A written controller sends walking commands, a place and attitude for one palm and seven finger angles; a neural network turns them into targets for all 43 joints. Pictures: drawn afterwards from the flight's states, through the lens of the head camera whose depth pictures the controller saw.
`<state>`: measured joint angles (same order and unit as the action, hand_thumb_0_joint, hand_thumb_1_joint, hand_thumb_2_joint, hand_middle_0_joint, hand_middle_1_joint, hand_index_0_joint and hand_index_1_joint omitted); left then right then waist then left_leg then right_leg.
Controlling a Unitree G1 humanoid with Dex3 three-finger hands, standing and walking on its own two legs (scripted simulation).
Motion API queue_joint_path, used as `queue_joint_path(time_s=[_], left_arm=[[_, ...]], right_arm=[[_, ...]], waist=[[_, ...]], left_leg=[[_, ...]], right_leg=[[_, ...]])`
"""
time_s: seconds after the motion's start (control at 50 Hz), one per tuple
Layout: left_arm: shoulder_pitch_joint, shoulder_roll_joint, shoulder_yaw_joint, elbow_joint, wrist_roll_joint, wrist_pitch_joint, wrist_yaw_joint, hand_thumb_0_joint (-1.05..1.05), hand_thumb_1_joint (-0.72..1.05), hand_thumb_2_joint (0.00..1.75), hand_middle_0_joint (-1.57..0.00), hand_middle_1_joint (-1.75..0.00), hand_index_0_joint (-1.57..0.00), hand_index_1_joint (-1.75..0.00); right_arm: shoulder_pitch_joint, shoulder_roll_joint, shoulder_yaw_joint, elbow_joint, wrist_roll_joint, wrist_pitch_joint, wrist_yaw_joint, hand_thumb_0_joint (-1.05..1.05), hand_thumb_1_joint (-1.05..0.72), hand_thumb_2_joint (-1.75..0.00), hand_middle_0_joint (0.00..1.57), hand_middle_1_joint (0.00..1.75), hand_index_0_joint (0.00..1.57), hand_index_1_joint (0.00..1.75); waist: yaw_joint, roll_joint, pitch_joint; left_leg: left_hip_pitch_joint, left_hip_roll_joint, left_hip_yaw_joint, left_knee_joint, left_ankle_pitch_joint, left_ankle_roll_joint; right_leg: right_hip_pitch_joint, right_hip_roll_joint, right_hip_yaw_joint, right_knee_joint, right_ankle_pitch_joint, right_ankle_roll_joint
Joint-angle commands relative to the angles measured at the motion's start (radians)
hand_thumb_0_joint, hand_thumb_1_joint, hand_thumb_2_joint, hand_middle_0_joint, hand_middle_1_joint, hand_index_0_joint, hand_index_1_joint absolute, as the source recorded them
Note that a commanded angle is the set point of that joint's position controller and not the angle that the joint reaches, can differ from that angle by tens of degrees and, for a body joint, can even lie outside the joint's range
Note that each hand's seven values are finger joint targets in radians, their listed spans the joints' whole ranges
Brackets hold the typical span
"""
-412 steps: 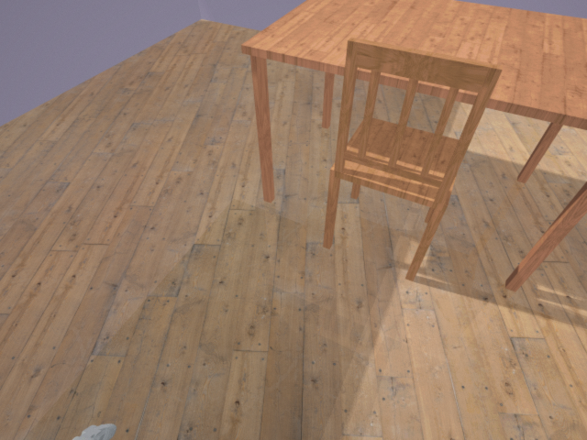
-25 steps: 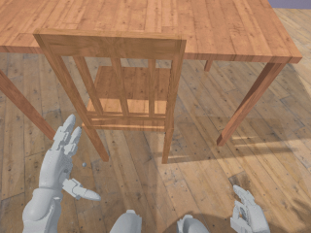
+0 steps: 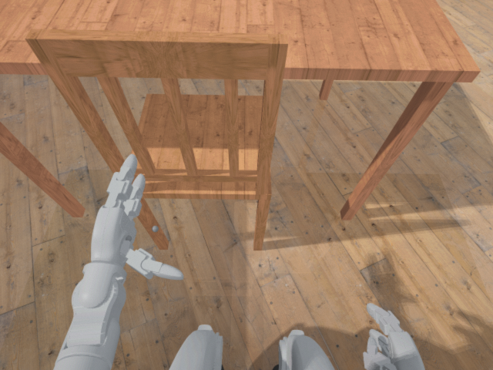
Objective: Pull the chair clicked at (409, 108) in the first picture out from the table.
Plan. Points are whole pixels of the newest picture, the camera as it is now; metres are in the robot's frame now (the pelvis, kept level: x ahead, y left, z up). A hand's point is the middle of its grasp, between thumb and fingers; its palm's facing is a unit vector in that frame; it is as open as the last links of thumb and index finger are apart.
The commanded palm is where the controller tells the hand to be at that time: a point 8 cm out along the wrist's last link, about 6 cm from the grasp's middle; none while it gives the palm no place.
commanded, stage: aim the fingers beside a spindle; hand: left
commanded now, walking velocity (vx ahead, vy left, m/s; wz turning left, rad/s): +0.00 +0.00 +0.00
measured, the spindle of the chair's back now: (182, 132) +0.55 +0.15 +0.00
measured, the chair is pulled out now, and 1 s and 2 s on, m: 0.00 0.00 0.00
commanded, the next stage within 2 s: push the fingers through the gap in 1.26 s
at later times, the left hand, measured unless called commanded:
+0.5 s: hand (181, 203) +0.38 +0.13 +0.01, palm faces +0.01 -1.00 -0.04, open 16.9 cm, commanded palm +0.36 +0.18 +0.01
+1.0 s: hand (181, 206) +0.38 +0.13 +0.00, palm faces +0.02 -1.00 -0.04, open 16.9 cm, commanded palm +0.36 +0.18 +0.00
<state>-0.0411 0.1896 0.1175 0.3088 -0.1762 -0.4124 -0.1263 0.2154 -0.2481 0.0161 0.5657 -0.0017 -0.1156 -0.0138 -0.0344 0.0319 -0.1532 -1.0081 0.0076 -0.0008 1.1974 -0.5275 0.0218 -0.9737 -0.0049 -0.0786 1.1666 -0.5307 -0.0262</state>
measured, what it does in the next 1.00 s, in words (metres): stands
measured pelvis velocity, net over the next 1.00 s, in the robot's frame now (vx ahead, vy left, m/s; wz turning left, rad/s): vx -0.01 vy -0.01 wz -0.01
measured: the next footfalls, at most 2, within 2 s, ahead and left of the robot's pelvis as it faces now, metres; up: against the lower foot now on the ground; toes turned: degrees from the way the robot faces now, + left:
none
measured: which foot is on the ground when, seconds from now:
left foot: down 0.00-1.00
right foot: down 0.00-1.00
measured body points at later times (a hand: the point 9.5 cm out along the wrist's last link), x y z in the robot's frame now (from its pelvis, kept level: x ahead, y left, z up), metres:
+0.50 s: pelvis +0.00 -0.01 -0.01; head +0.11 -0.01 +0.42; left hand +0.37 +0.18 +0.02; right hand +0.12 -0.26 -0.13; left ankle +0.02 +0.10 -0.64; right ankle +0.02 -0.11 -0.64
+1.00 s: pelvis -0.01 -0.01 -0.02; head +0.11 -0.01 +0.42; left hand +0.37 +0.18 +0.01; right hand +0.11 -0.26 -0.14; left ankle +0.02 +0.10 -0.64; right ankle +0.02 -0.11 -0.64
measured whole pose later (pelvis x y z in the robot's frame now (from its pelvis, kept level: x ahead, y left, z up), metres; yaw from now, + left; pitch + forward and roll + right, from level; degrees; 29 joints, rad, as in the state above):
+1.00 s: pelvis -0.01 -0.01 -0.02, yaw +0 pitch +23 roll -1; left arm -0.32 0.17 0.14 0.62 -0.12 -0.51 -0.04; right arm 0.24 -0.25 0.00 0.60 -0.01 -0.02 0.02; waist -0.06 0.03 -0.16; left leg -1.12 0.01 0.01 1.26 -0.53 0.01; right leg -1.10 0.00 -0.07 1.24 -0.54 -0.04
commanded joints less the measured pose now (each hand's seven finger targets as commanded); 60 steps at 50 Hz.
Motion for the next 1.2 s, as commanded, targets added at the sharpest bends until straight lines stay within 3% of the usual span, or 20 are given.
queue_joint_path(time_s=[0.0, 0.04, 0.12, 0.2, 0.3, 0.38, 0.4, 0.48, 0.52, 0.58, 0.66, 0.7, 0.82, 0.86, 0.88, 1.0, 1.02, 1.06, 1.12, 1.18], left_arm=[[-0.193, 0.103, 0.033, -0.167, -0.001, -0.069, 0.021, 0.0, -0.5, 0.3, -0.06, -0.08, -0.06, -0.08], [-0.255, 0.122, 0.048, -0.125, 0.008, -0.073, 0.033, 0.0, -0.5, 0.3, -0.06, -0.08, -0.06, -0.08], [-0.308, 0.107, 0.039, -0.12, 0.016, -0.096, 0.048, 0.0, -0.5, 0.3, -0.06, -0.08, -0.06, -0.08], [-0.38, 0.106, 0.031, -0.082, 0.028, -0.105, 0.057, 0.0, -0.5, 0.3, -0.06, -0.08, -0.06, -0.08], [-0.424, 0.098, 0.036, -0.007, 0.033, -0.103, 0.068, 0.0, -0.5, 0.3, -0.06, -0.08, -0.06, -0.08], [-0.457, 0.126, 0.071, 0.036, 0.038, -0.114, 0.077, 0.0, -0.5, 0.3, -0.06, -0.08, -0.06, -0.08], [-0.498, 0.102, 0.041, 0.03, 0.041, -0.121, 0.077, 0.0, -0.5, 0.3, -0.06, -0.08, -0.06, -0.08], [-0.52, 0.089, 0.035, 0.063, 0.047, -0.134, 0.086, 0.0, -0.5, 0.3, -0.06, -0.08, -0.06, -0.08], [-0.554, 0.106, 0.05, 0.103, 0.051, -0.137, 0.092, 0.0, -0.5, 0.3, -0.06, -0.08, -0.06, -0.08], [-0.621, 0.122, 0.068, 0.143, 0.06, -0.146, 0.103, 0.0, -0.5, 0.3, -0.06, -0.08, -0.06, -0.08], [-0.587, 0.171, 0.128, 0.136, 0.058, -0.156, 0.107, 0.0, -0.5, 0.3, -0.06, -0.08, -0.06, -0.08], [-0.553, 0.146, 0.104, 0.108, 0.053, -0.158, 0.096, 0.0, -0.5, 0.3, -0.06, -0.08, -0.06, -0.08], [-0.483, 0.121, 0.083, 0.108, 0.037, -0.148, 0.078, 0.0, -0.5, 0.3, -0.06, -0.08, -0.06, -0.08], [-0.544, 0.078, 0.025, 0.097, 0.04, -0.156, 0.074, 0.0, -0.5, 0.3, -0.06, -0.08, -0.06, -0.08], [-0.553, 0.084, 0.034, 0.106, 0.039, -0.16, 0.076, 0.0, -0.5, 0.3, -0.06, -0.08, -0.06, -0.08], [-0.63, 0.096, 0.033, 0.112, 0.06, -0.192, 0.096, 0.0, -0.5, 0.3, -0.06, -0.08, -0.06, -0.08], [-0.623, 0.101, 0.041, 0.122, 0.064, -0.19, 0.101, 0.0, -0.5, 0.3, -0.06, -0.08, -0.06, -0.08], [-0.605, 0.093, 0.039, 0.126, 0.069, -0.184, 0.107, 0.0, -0.5, 0.3, -0.06, -0.08, -0.06, -0.08], [-0.587, 0.102, 0.055, 0.194, 0.072, -0.158, 0.116, 0.0, -0.5, 0.3, -0.06, -0.08, -0.06, -0.08], [-0.611, 0.115, 0.07, 0.162, 0.074, -0.164, 0.121, 0.0, -0.5, 0.3, -0.06, -0.08, -0.06, -0.08]], right_arm=[[0.013, -0.133, -0.059, -0.127, 0.004, -0.033, -0.008, 0.0, -0.9, -0.9, 0.2, 0.3, 0.2, 0.3], [0.014, -0.136, -0.057, -0.116, 0.003, -0.025, -0.01, 0.0, -0.9, -0.9, 0.2, 0.3, 0.2, 0.3], [0.018, -0.132, -0.061, -0.114, -0.002, -0.017, -0.007, 0.0, -0.9, -0.9, 0.2, 0.3, 0.2, 0.3], [0.029, -0.133, -0.062, -0.1, -0.004, -0.004, -0.003, 0.0, -0.9, -0.9, 0.2, 0.3, 0.2, 0.3], [0.041, -0.132, -0.064, -0.091, -0.004, 0.013, 0.001, 0.0, -0.9, -0.9, 0.2, 0.3, 0.2, 0.3], [0.051, -0.131, -0.064, -0.085, -0.006, 0.023, 0.005, 0.0, -0.9, -0.9, 0.2, 0.3, 0.2, 0.3], [0.049, -0.128, -0.063, -0.084, -0.007, 0.024, 0.006, 0.0, -0.9, -0.9, 0.2, 0.3, 0.2, 0.3], [0.064, -0.129, -0.068, -0.077, -0.011, 0.029, 0.013, 0.0, -0.9, -0.9, 0.2, 0.3, 0.2, 0.3], [0.069, -0.131, -0.068, -0.069, -0.01, 0.034, 0.012, 0.0, -0.9, -0.9, 0.2, 0.3, 0.2, 0.3], [0.077, -0.133, -0.067, -0.062, -0.013, 0.041, 0.013, 0.0, -0.9, -0.9, 0.2, 0.3, 0.2, 0.3], [0.082, -0.132, -0.067, -0.074, -0.016, 0.049, 0.015, 0.0, -0.9, -0.9, 0.2, 0.3, 0.2, 0.3], [0.08, -0.126, -0.067, -0.087, -0.014, 0.054, 0.019, 0.0, -0.9, -0.9, 0.2, 0.3, 0.2, 0.3], [0.079, -0.132, -0.07, -0.086, -0.004, 0.061, 0.02, 0.0, -0.9, -0.9, 0.2, 0.3, 0.2, 0.3], [0.071, -0.133, -0.066, -0.08, -0.003, 0.06, 0.019, 0.0, -0.9, -0.9, 0.2, 0.3, 0.2, 0.3], [0.075, -0.135, -0.069, -0.072, -0.004, 0.059, 0.018, 0.0, -0.9, -0.9, 0.2, 0.3, 0.2, 0.3], [0.069, -0.136, -0.07, -0.057, -0.012, 0.05, 0.013, 0.0, -0.9, -0.9, 0.2, 0.3, 0.2, 0.3], [0.068, -0.138, -0.071, -0.059, -0.013, 0.051, 0.014, 0.0, -0.9, -0.9, 0.2, 0.3, 0.2, 0.3], [0.071, -0.138, -0.071, -0.066, -0.014, 0.054, 0.018, 0.0, -0.9, -0.9, 0.2, 0.3, 0.2, 0.3], [0.067, -0.139, -0.066, -0.073, -0.012, 0.069, 0.021, 0.0, -0.9, -0.9, 0.2, 0.3, 0.2, 0.3], [0.063, -0.135, -0.066, -0.085, -0.014, 0.075, 0.021, 0.0, -0.9, -0.9, 0.2, 0.3, 0.2, 0.3]], waist=[[-0.018, -0.008, -0.33], [-0.028, -0.031, -0.302], [-0.022, -0.009, -0.369], [-0.03, 0.017, -0.384], [-0.038, -0.019, -0.391], [-0.033, -0.031, -0.404], [-0.046, -0.017, -0.409], [-0.047, -0.004, -0.43], [-0.056, -0.038, -0.411], [-0.063, -0.037, -0.41], [-0.032, 0.001, -0.482], [-0.027, -0.008, -0.5], [-0.041, -0.062, -0.424], [-0.065, -0.024, -0.384], [-0.067, -0.04, -0.377], [-0.067, 0.016, -0.402], [-0.062, 0.002, -0.416], [-0.048, 0.043, -0.444], [-0.054, -0.037, -0.398], [-0.045, 0.001, -0.436]], left_leg=[[0.224, -0.001, -0.038, -0.15, 0.295, -0.003], [0.18, -0.003, -0.035, -0.139, 0.247, 0.001], [0.203, -0.005, -0.029, -0.125, 0.283, 0.0], [0.206, -0.003, -0.031, -0.114, 0.293, -0.002], [0.167, -0.007, -0.022, -0.096, 0.295, 0.001], [0.139, -0.008, -0.019, -0.087, 0.295, 0.0], [0.141, -0.009, -0.017, -0.082, 0.289, 0.002], [0.148, -0.009, -0.016, -0.071, 0.3, 0.001], [0.113, -0.01, -0.016, -0.065, 0.271, 0.002], [0.085, -0.012, -0.014, -0.055, 0.237, 0.004], [0.1, -0.017, -0.003, -0.055, 0.286, 0.003], [0.11, -0.017, -0.001, -0.063, 0.309, 0.002], [0.091, -0.012, -0.002, -0.078, 0.26, 0.004], [0.109, -0.01, -0.011, -0.078, 0.239, 0.004], [0.11, -0.009, -0.013, -0.076, 0.22, 0.004], [0.154, -0.009, -0.028, -0.07, 0.221, 0.0], [0.151, -0.009, -0.03, -0.068, 0.23, 0.0], [0.185, -0.009, -0.034, -0.073, 0.262, -0.005], [0.116, -0.012, -0.026, -0.073, 0.229, 0.0], [0.132, -0.014, -0.022, -0.066, 0.255, -0.001]], right_leg=[[0.172, 0.01, 0.038, -0.145, 0.276, 0.004], [0.159, 0.011, 0.046, -0.149, 0.236, 0.005], [0.173, 0.008, 0.053, -0.133, 0.278, 0.003], [0.15, 0.008, 0.054, -0.118, 0.288, 0.003], [0.164, 0.007, 0.062, -0.113, 0.316, 0.006], [0.177, 0.006, 0.07, -0.103, 0.327, 0.006], [0.166, 0.007, 0.072, -0.101, 0.325, 0.007], [0.151, 0.007, 0.072, -0.092, 0.331, 0.006], [0.15, 0.008, 0.079, -0.095, 0.312, 0.007], [0.13, 0.008, 0.081, -0.092, 0.274, 0.007], [0.184, 0.01, 0.091, -0.08, 0.338, 0.004], [0.216, 0.01, 0.094, -0.08, 0.376, 0.005], [0.199, 0.012, 0.088, -0.108, 0.327, 0.009], [0.133, 0.011, 0.075, -0.109, 0.285, 0.006], [0.124, 0.012, 0.076, -0.115, 0.258, 0.007], [0.069, 0.012, 0.067, -0.099, 0.222, 0.001], [0.076, 0.012, 0.065, -0.091, 0.232, 0.0], [0.067, 0.012, 0.057, -0.078, 0.25, -0.004], [0.094, 0.015, 0.063, -0.091, 0.243, 0.001], [0.1, 0.013, 0.067, -0.077, 0.27, -0.001]])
